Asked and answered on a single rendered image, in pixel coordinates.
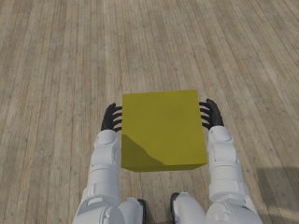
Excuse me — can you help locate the robot left forearm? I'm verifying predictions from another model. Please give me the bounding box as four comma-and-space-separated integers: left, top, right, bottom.
74, 129, 121, 220

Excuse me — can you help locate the robot foot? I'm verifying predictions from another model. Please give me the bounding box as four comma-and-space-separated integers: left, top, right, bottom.
170, 192, 179, 224
137, 199, 147, 224

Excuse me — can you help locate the robot right foot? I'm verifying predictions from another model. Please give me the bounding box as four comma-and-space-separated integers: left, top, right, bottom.
170, 192, 179, 224

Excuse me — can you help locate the right robot upper arm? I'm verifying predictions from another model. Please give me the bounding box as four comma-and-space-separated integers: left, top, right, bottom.
205, 201, 263, 224

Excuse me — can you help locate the robot right forearm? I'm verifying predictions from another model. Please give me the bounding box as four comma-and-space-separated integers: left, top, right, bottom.
207, 125, 260, 217

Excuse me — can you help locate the left robot upper arm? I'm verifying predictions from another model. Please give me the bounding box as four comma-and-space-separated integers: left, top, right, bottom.
72, 204, 126, 224

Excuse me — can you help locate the carton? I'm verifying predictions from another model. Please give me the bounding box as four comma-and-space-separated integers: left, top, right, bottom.
121, 89, 208, 173

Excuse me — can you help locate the robot left hand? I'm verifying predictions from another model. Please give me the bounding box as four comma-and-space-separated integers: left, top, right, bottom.
101, 103, 122, 132

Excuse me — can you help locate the robot left foot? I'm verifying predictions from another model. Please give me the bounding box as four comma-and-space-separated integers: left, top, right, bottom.
137, 199, 147, 224

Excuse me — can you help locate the robot right hand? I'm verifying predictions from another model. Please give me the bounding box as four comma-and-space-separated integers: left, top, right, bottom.
199, 98, 224, 130

